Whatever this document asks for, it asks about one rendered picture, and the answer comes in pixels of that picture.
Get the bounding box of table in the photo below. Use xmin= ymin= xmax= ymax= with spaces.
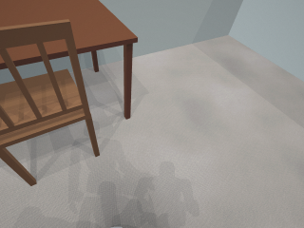
xmin=0 ymin=0 xmax=138 ymax=119

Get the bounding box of chair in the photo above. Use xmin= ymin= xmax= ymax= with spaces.
xmin=0 ymin=19 xmax=100 ymax=186

